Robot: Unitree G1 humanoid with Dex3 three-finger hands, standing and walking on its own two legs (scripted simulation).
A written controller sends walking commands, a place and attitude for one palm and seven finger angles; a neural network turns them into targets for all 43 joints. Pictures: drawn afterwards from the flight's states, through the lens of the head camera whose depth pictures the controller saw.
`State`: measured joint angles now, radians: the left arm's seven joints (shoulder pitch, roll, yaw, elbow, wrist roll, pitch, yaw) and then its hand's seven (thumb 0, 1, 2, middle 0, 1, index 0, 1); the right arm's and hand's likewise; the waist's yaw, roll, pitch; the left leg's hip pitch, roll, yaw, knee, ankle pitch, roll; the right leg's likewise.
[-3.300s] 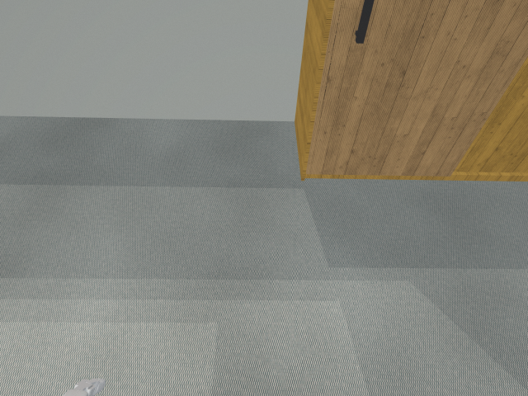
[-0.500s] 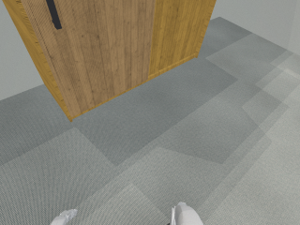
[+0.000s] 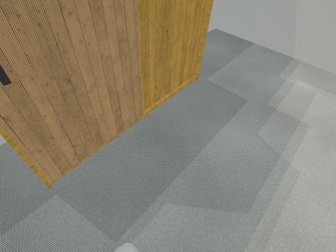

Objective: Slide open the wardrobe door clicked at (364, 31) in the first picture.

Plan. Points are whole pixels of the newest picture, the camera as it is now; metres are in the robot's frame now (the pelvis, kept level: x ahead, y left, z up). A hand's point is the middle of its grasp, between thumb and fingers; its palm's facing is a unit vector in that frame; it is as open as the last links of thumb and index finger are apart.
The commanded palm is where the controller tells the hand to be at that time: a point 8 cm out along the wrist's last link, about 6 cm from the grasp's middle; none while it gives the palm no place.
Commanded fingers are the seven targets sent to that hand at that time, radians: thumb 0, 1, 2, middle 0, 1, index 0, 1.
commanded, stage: walk to a spot facing it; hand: left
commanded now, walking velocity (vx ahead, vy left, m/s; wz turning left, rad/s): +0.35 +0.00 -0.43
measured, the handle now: out of the picture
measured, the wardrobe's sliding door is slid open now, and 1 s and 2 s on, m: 0.00 0.00 0.00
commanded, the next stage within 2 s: turn to face it in 0.44 s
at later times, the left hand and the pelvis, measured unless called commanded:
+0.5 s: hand (127, 191) +0.33 +0.15 -0.17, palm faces -0.28 -0.95 -0.15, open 7.4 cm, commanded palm none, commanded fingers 0.00 0.90 0.90 -0.20 -0.30 -0.20 -0.30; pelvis +0.19 +0.00 +0.00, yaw -16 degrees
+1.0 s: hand (138, 173) +0.39 +0.12 -0.17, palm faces -0.09 -0.99 -0.14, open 7.3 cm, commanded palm none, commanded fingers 0.00 0.90 0.90 -0.20 -0.30 -0.20 -0.30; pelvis +0.26 -0.03 +0.00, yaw -7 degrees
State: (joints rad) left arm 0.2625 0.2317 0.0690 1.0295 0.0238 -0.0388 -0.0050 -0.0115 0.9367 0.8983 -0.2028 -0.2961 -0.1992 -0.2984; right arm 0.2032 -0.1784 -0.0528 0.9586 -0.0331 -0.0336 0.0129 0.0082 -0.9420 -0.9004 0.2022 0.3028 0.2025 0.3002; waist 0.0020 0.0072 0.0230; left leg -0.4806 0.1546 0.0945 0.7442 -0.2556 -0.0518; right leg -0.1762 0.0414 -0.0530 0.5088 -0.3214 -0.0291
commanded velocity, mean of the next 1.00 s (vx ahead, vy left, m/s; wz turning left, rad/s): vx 0.08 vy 0.00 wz -0.01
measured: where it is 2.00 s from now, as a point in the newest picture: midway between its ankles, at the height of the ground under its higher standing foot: outside the picture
